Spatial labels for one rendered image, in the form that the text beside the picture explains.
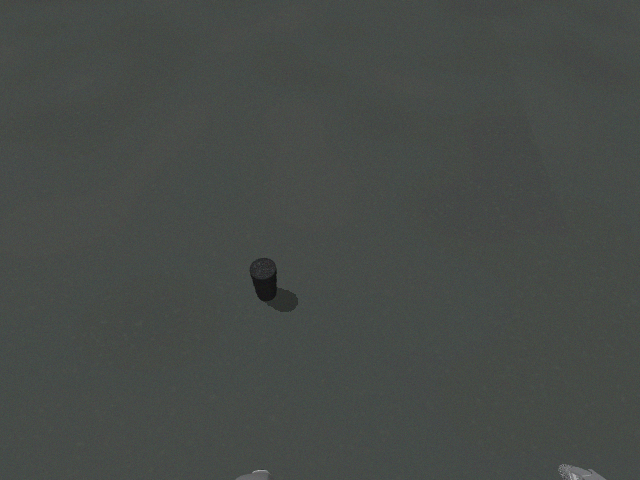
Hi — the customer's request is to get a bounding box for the right robot hand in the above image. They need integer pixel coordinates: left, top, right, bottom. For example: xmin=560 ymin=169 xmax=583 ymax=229
xmin=558 ymin=464 xmax=606 ymax=480

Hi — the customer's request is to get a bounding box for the cup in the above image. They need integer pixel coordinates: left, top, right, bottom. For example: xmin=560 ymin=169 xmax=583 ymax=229
xmin=250 ymin=258 xmax=277 ymax=301

